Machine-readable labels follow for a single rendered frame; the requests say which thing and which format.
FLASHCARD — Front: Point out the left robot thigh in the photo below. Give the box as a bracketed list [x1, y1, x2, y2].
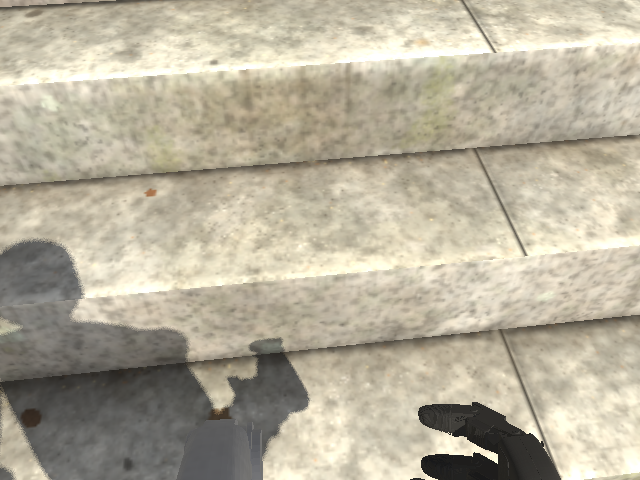
[176, 419, 263, 480]

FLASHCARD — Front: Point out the robot right hand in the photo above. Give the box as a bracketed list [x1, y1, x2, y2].
[410, 402, 561, 480]

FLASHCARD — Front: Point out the robot left shin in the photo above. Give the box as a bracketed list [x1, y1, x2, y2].
[184, 428, 197, 451]

